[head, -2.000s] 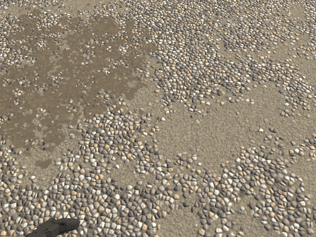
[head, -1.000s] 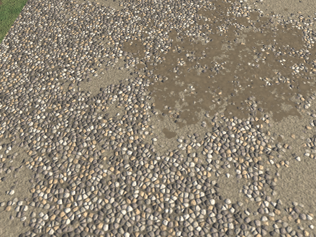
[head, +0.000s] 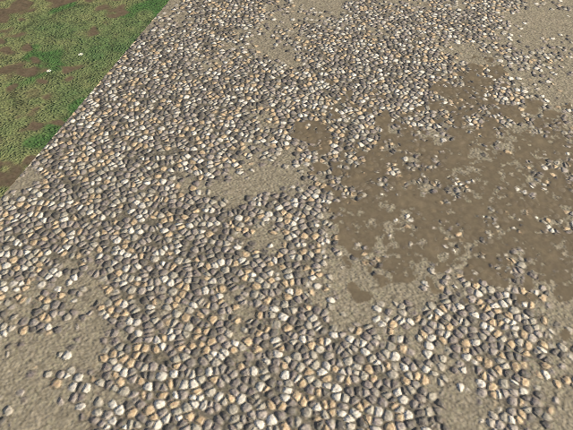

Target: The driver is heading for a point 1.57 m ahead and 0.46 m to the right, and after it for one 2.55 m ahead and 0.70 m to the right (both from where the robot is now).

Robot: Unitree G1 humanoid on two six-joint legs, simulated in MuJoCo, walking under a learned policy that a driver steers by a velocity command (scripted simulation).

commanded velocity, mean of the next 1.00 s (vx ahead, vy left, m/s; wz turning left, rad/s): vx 0.27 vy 0.00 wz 0.00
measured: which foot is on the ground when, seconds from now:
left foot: down 0.00-0.24, up 0.26-0.58, down 0.60-1.00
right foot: down 0.00-0.62, up 0.64-0.94, down 0.96-1.00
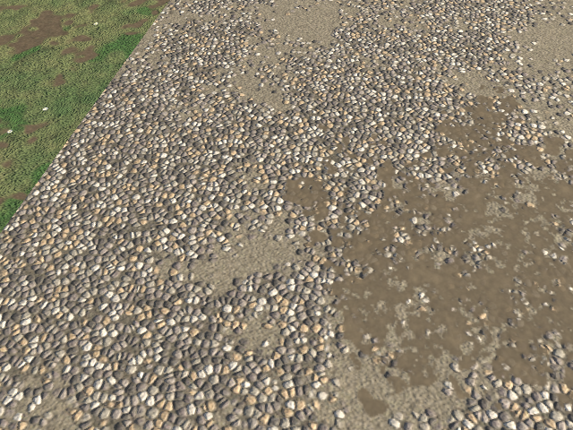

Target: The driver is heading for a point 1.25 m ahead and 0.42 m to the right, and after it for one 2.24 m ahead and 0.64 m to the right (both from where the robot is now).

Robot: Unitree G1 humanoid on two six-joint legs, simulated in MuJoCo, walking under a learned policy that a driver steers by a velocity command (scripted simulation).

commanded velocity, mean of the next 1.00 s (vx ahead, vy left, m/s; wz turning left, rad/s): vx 0.03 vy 0.00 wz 0.00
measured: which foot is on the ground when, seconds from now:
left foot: down 0.00-1.00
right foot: down 0.00-1.00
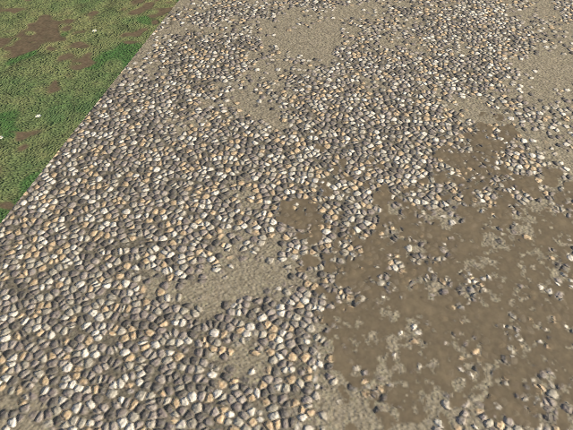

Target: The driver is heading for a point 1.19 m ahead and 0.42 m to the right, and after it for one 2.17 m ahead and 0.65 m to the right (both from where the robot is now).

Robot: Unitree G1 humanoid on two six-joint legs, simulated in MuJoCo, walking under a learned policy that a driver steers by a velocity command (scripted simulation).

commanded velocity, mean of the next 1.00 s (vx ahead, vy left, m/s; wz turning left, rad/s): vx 0.43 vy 0.00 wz -0.10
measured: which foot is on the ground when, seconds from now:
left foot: down 0.00-0.26, up 0.28-0.68, down 0.70-1.00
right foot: down 0.00-0.70, up 0.72-1.00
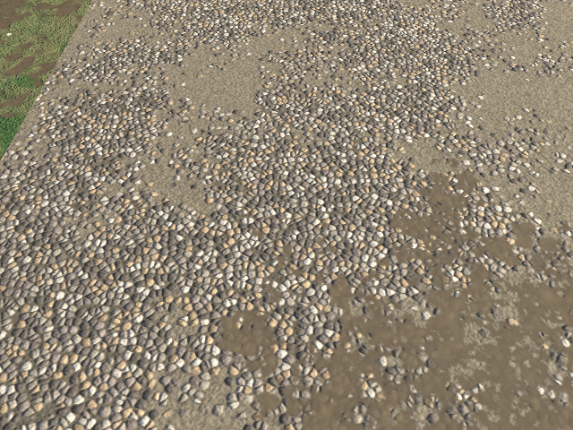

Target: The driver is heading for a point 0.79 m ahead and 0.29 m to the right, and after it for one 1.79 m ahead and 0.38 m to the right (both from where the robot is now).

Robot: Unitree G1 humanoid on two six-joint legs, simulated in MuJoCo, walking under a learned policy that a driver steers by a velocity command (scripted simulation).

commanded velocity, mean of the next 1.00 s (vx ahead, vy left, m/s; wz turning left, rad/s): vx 0.50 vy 0.00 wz -0.56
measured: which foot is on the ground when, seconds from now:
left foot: down 0.00-0.26, up 0.28-0.74, down 0.76-1.00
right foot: up 0.00-0.26, down 0.28-0.78, up 0.80-1.00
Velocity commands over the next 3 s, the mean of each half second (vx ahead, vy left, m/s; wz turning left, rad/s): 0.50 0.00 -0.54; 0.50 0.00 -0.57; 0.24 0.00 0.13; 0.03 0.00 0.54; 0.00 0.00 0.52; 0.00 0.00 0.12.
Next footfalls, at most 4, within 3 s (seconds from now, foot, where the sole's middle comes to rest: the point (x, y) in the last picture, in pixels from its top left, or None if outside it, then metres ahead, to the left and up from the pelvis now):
0.28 right None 0.32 -0.17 -0.78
0.76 left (324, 367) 0.66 -0.08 -0.78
1.24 right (463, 340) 0.72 -0.44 -0.78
1.64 left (361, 319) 0.79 -0.19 -0.78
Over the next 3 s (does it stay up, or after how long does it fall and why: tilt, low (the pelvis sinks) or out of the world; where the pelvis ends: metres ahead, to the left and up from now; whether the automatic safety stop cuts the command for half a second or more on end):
stays up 0.70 -0.25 -0.01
